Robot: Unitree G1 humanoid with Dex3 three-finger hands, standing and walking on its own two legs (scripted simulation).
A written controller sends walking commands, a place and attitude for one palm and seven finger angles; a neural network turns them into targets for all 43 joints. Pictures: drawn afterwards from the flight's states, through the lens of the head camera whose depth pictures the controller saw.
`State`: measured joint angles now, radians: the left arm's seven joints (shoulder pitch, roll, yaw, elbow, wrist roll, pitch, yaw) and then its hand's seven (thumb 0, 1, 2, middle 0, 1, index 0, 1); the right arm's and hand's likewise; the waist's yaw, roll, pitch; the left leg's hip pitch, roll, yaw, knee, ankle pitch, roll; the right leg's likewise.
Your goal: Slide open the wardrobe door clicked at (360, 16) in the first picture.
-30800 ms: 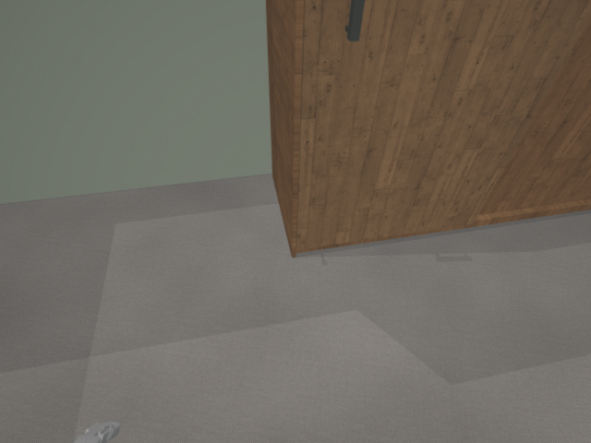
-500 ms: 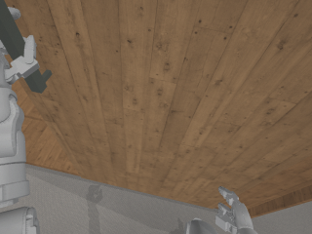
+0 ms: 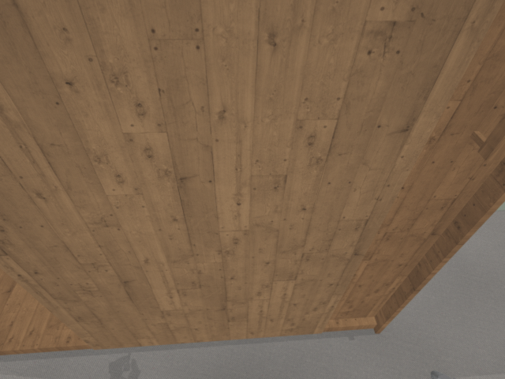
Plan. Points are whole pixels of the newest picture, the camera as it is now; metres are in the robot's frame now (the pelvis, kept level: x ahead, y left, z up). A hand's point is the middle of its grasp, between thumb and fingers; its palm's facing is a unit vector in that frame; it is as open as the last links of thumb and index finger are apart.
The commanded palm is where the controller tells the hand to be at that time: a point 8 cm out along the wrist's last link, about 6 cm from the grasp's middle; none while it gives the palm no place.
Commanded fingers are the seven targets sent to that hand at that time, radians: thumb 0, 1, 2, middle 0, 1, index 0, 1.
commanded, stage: stop walking and hold the door there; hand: left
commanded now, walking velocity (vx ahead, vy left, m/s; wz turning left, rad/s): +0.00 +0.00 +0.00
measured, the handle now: out of the picture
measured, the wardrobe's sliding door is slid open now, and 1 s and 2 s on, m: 0.58 0.58 0.58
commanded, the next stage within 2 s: none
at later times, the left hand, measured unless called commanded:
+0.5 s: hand out of the picture +0.32 +0.41 +0.25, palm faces +0.70 -0.69 -0.18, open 7.0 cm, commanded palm +0.27 +0.43 +0.20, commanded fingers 0.00 0.90 0.90 -0.45 -1.40 -0.45 -1.40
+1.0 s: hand out of the picture +0.33 +0.42 +0.24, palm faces +0.61 -0.76 -0.24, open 6.0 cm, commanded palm +0.27 +0.46 +0.20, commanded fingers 0.00 0.90 0.90 -0.45 -1.40 -0.45 -1.40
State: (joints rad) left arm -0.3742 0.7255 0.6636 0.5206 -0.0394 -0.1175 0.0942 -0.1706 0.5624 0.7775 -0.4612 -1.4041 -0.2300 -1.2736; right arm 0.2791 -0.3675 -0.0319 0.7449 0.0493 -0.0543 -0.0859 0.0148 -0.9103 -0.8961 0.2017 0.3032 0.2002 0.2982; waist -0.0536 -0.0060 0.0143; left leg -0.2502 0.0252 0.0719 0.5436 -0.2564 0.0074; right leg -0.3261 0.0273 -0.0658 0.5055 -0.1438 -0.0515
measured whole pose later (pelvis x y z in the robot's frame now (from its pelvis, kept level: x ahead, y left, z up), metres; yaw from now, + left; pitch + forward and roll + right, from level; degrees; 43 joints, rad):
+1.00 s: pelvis -0.05 +0.05 +0.00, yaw +4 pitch -1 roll +2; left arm -0.62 0.66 0.50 0.77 -0.01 -0.21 0.02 -0.27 0.60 0.80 -0.46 -1.40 -0.36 -1.36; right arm 0.26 -0.38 -0.04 0.74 0.04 -0.04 -0.08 0.01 -0.91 -0.90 0.20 0.30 0.20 0.30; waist -0.05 0.02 0.03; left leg -0.25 0.04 0.05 0.56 -0.29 -0.01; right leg -0.37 -0.19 -0.09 0.60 -0.20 0.08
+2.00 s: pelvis -0.12 +0.17 +0.00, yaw +7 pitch -1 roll +0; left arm -0.80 0.41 0.25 0.51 -0.06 -0.10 0.04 -0.20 0.70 0.78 -0.45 -1.42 -0.29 -1.38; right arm 0.17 -0.24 0.05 0.71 0.03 -0.04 -0.09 0.01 -0.91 -0.90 0.21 0.30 0.21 0.30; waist -0.03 0.02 0.16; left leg -0.38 0.04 0.06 0.81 -0.41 -0.03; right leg -0.31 -0.03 -0.14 0.57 -0.24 -0.05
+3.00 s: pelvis -0.14 +0.18 +0.00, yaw +3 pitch +3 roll +1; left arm -0.89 0.49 0.30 0.89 -0.02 -0.23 -0.02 -0.01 -0.49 0.22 -0.49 -1.35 -0.30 -1.23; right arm 0.36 -0.30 0.01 0.74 0.04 -0.18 -0.06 0.01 -0.91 -0.90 0.20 0.30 0.20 0.30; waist -0.08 -0.02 -0.01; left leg -0.34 0.02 0.11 0.52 -0.24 0.02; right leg -0.41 0.00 -0.07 0.49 -0.14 -0.04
